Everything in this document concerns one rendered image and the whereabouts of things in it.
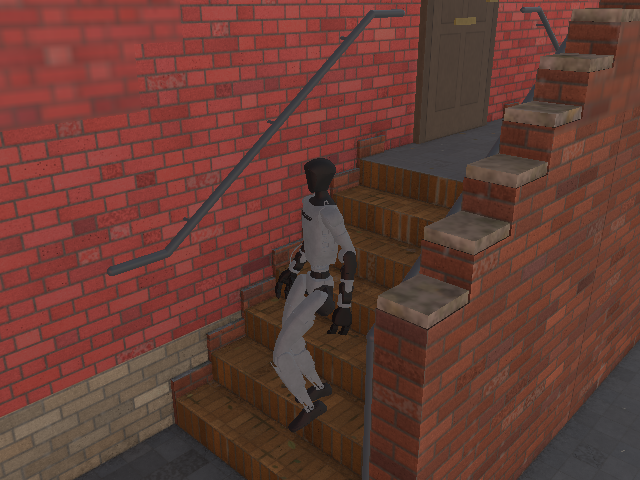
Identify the stairs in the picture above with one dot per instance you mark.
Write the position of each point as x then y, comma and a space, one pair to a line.
242, 415

